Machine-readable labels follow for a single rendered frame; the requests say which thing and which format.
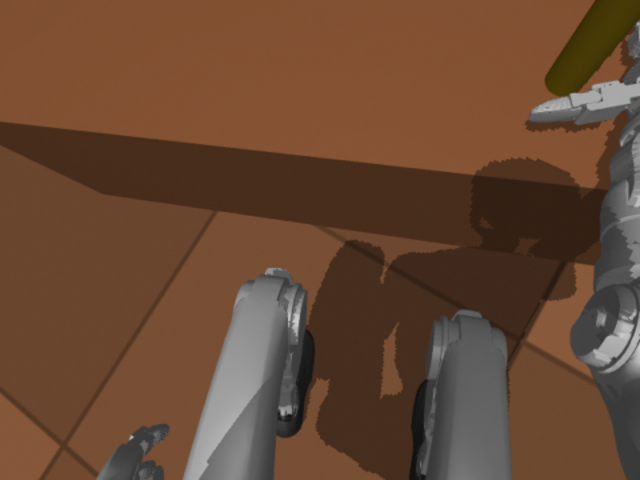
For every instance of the right robot hand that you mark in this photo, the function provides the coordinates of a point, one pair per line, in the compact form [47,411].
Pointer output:
[603,101]

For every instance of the right robot foot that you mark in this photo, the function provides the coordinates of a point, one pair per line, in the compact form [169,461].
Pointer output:
[418,432]

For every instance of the left robot foot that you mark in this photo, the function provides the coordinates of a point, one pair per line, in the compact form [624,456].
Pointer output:
[289,425]

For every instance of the right robot arm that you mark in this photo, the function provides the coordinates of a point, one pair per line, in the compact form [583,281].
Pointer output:
[606,336]

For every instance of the can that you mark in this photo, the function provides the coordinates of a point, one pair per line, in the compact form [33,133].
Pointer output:
[604,26]

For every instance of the left robot hand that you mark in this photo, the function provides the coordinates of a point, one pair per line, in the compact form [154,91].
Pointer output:
[125,462]

